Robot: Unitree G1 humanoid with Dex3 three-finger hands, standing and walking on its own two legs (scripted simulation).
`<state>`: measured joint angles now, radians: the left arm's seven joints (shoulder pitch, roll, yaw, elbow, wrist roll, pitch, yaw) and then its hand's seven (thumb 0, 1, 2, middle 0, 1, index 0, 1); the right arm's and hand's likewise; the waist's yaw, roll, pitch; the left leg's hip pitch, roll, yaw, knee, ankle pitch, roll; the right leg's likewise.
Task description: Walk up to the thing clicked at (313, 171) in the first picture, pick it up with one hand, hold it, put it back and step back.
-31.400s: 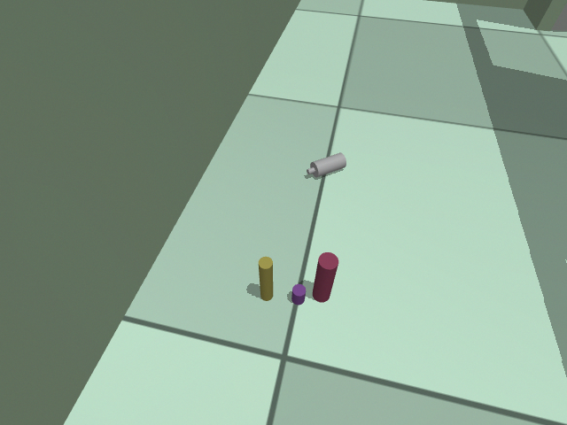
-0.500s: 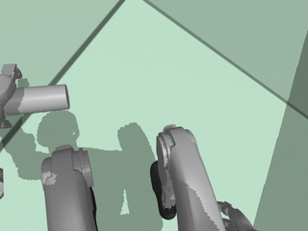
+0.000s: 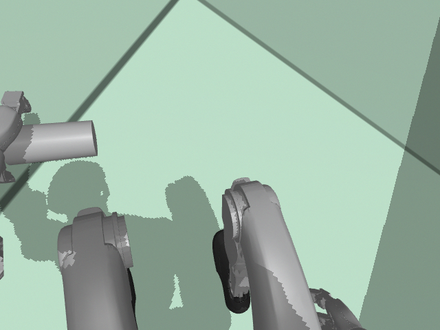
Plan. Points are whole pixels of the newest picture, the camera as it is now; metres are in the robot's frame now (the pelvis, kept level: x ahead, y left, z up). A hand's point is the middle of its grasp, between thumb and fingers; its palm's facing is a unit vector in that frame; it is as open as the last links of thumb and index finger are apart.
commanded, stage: rise first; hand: left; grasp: from above
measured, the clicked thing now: (43, 142) +0.49 +0.27 -0.29
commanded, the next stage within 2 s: approach in 0.24 s
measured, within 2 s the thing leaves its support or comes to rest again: neither
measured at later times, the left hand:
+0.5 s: hand (8, 145) +0.45 +0.29 -0.17, palm faces -0.47 -0.02 -0.88, open 13.9 cm
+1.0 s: hand (28, 134) +0.47 +0.26 -0.17, palm faces -0.46 -0.04 -0.89, open 13.6 cm
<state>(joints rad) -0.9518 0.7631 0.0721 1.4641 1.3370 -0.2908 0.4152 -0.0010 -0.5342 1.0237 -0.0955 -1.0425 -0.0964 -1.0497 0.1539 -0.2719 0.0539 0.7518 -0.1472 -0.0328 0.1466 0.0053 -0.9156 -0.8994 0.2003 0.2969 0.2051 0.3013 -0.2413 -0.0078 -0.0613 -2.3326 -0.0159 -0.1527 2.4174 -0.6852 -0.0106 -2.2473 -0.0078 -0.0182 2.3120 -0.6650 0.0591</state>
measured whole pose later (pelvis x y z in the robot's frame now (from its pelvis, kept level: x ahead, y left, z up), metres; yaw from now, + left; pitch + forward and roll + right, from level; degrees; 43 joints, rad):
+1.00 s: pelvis +0.00 -0.01 +0.00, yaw +0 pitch +34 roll -7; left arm -1.01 0.72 0.08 1.52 1.26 -0.15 0.41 0.00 -0.49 1.06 -0.10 -1.07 -0.12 -1.07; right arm 0.19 -0.28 0.09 0.74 -0.15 -0.06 0.15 0.01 -0.91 -0.89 0.20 0.30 0.20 0.30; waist -0.29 0.02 -0.03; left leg -2.34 0.00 -0.16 2.42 -0.68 -0.03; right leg -2.28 0.01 -0.01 2.33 -0.64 0.07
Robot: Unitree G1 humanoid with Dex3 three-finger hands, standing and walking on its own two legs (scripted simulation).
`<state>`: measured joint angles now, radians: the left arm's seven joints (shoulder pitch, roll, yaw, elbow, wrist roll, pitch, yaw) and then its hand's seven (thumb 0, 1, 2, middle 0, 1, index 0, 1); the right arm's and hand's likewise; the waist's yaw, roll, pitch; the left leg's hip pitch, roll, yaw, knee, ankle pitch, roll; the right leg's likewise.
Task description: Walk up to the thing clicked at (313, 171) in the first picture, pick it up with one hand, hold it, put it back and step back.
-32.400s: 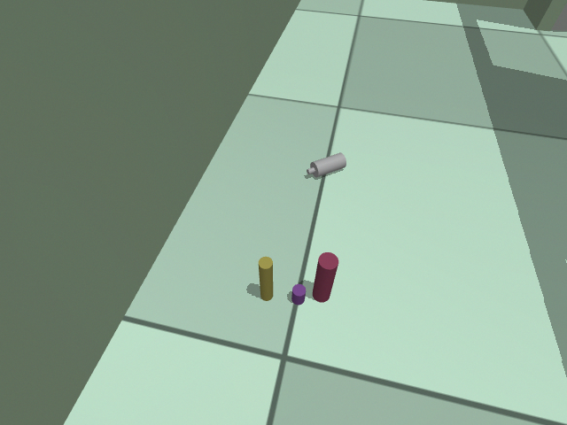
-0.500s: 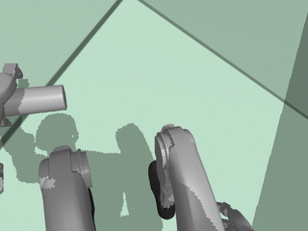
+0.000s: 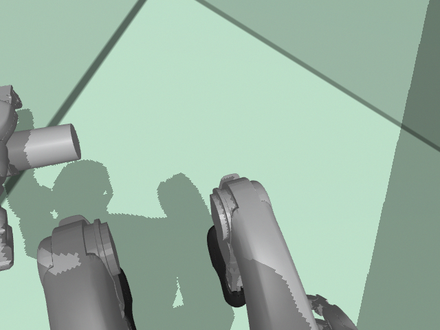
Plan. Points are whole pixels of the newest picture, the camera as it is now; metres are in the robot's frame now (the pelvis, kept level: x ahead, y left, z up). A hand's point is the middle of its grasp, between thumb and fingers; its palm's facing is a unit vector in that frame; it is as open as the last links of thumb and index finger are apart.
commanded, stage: close in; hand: left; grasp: from above
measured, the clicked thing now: (22, 150) +0.49 +0.28 -0.28
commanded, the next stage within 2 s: rest palm in 0.26 s
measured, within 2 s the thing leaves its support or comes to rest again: neither
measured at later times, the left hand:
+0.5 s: hand (18, 153) +0.46 +0.26 -0.20, palm faces -0.46 -0.04 -0.89, open 13.5 cm
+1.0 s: hand (24, 153) +0.48 +0.27 -0.25, palm faces -0.47 -0.10 -0.88, open 13.6 cm
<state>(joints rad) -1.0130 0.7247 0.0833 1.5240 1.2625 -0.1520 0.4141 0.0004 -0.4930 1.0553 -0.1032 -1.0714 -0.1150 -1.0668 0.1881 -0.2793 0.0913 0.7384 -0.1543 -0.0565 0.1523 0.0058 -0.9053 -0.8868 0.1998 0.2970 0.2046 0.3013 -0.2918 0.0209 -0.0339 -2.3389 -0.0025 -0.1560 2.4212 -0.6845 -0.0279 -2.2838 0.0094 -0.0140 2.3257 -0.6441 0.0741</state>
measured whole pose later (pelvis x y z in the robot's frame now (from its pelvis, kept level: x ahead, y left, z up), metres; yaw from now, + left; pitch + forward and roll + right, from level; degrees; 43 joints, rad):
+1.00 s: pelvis +0.01 +0.01 -0.02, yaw -4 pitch +32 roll -12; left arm -1.01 0.86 0.16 1.67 1.34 -0.24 0.57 0.00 -0.44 1.00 -0.08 -1.05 -0.11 -1.03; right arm 0.15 -0.30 0.17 0.72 -0.26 -0.16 0.24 0.00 -0.90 -0.89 0.20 0.30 0.20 0.30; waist -0.36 -0.05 0.07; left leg -2.38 -0.01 -0.23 2.55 -0.75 -0.03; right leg -2.29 0.03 -0.07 2.39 -0.68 0.07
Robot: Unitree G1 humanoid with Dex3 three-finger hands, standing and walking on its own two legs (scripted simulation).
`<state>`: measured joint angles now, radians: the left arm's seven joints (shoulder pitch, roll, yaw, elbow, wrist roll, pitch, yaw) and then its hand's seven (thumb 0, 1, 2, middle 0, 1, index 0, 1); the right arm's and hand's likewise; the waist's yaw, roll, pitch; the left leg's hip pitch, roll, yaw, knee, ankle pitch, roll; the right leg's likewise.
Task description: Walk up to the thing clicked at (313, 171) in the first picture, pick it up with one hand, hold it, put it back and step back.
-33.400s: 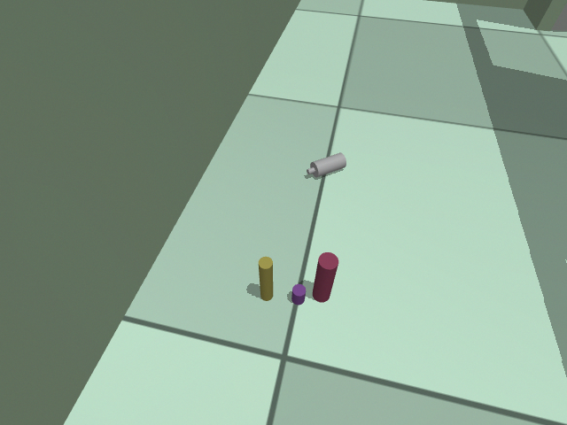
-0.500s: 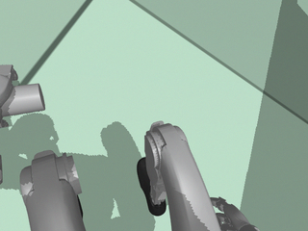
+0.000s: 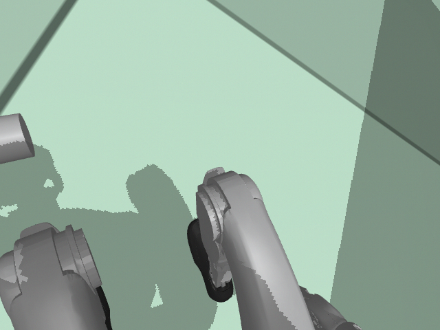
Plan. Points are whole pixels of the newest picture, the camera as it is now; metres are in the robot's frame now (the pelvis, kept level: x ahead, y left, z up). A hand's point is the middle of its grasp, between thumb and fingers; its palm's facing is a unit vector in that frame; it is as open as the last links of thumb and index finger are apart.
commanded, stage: close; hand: left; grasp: from above
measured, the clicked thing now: out of the picture +0.46 +0.31 -0.26
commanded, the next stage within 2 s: settle in 1.78 s
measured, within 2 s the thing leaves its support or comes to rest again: neither
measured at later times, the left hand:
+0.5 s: hand out of the picture +0.45 +0.28 -0.23, palm faces -0.44 -0.10 -0.89, open 12.3 cm
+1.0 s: hand out of the picture +0.45 +0.29 -0.24, palm faces -0.46 -0.12 -0.88, open 11.6 cm
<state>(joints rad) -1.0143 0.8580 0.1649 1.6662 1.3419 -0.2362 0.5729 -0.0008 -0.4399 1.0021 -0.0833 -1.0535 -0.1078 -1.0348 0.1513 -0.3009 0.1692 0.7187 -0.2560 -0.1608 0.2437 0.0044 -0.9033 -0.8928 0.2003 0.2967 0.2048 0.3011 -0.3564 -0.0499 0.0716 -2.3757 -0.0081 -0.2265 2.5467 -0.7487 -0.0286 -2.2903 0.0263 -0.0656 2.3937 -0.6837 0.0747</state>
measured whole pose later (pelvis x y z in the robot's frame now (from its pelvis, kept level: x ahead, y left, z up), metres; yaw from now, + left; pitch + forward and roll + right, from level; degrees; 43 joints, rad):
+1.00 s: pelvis +0.00 +0.01 +0.00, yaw -2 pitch +30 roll -14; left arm -1.04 0.92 0.12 1.73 1.36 -0.24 0.61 0.00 -0.19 0.92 -0.27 -1.03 -0.30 -0.99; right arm 0.11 -0.32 0.23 0.70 -0.28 -0.20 0.29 0.00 -0.91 -0.90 0.20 0.30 0.20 0.30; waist -0.38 -0.08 0.10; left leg -2.37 -0.01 -0.26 2.57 -0.75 -0.02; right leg -2.26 0.03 -0.09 2.38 -0.68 0.07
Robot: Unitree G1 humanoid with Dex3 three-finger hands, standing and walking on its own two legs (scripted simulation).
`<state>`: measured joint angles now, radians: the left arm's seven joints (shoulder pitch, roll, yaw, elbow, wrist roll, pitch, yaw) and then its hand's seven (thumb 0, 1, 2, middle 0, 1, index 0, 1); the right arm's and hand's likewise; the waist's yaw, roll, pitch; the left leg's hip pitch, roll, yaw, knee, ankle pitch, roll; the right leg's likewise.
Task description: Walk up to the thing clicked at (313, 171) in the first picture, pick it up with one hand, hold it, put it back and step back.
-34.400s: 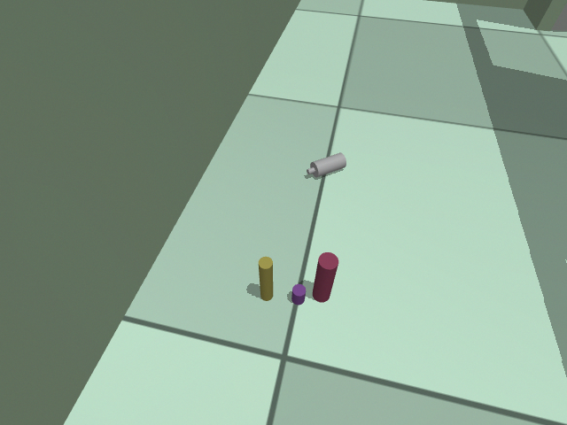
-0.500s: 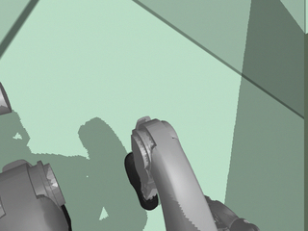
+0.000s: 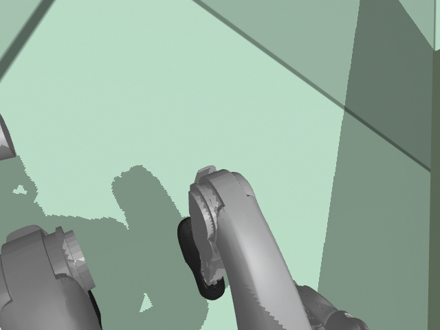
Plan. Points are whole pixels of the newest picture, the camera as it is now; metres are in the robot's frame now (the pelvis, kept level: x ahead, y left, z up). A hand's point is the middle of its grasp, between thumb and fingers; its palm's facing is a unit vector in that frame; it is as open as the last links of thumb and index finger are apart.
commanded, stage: close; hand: left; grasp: from above
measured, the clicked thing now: out of the picture +0.46 +0.32 -0.26
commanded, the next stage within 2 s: settle in 0.78 s
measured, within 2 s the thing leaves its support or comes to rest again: leaves its support in 1.20 s
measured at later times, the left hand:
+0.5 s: hand out of the picture +0.44 +0.30 -0.24, palm faces -0.45 -0.12 -0.88, open 11.4 cm
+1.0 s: hand out of the picture +0.44 +0.30 -0.23, palm faces -0.45 -0.13 -0.88, open 11.2 cm
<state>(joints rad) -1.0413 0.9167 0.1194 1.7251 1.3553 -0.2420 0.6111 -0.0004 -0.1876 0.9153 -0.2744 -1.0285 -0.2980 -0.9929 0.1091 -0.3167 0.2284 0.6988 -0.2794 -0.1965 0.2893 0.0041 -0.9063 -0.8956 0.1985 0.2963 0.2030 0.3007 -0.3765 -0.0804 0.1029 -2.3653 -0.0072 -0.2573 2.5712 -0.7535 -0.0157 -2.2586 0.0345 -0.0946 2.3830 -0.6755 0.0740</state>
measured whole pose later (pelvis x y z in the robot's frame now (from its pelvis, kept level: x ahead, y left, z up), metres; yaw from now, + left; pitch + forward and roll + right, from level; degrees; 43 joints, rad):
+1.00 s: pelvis +0.00 +0.00 +0.00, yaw +0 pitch +30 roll -14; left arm -1.07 0.93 0.09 1.74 1.34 -0.23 0.61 -0.01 -0.16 0.69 -0.51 -0.75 -0.53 -0.73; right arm 0.11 -0.33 0.24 0.69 -0.27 -0.20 0.27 0.00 -0.91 -0.90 0.20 0.30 0.20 0.30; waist -0.38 -0.09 0.11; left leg -2.36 -0.01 -0.26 2.55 -0.74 -0.02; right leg -2.26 0.03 -0.10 2.37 -0.66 0.07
